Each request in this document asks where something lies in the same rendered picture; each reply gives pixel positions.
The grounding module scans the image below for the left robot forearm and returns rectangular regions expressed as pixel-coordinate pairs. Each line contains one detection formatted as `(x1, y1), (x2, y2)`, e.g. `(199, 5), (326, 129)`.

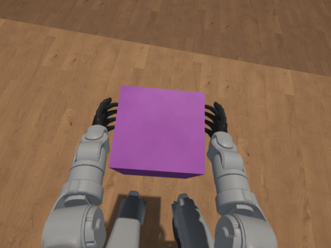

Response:
(41, 125), (110, 244)

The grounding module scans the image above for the robot right hand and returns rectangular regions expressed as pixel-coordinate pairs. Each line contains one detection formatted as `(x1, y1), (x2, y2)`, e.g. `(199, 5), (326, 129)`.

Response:
(205, 102), (228, 138)

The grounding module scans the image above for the right robot upper arm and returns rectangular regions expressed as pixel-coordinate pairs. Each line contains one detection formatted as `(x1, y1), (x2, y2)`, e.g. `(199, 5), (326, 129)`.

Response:
(214, 213), (277, 248)

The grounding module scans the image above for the carton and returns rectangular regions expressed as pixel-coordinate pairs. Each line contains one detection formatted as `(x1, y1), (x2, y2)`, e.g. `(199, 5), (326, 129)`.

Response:
(109, 85), (205, 179)

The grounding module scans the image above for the robot left hand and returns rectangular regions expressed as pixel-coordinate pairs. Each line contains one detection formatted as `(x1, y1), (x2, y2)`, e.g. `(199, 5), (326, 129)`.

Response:
(92, 98), (118, 132)

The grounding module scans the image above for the robot right thigh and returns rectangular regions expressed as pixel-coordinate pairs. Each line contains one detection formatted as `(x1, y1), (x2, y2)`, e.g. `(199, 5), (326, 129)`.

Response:
(171, 197), (215, 248)

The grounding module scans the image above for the robot right shin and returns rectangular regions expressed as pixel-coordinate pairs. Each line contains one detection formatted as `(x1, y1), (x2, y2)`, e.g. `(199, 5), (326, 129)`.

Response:
(177, 193), (196, 248)

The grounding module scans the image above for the right robot forearm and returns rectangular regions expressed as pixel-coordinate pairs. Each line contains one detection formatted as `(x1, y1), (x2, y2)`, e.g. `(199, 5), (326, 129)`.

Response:
(207, 131), (278, 248)

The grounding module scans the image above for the left robot upper arm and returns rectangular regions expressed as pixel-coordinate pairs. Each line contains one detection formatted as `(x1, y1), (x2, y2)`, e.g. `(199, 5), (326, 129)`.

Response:
(42, 204), (106, 248)

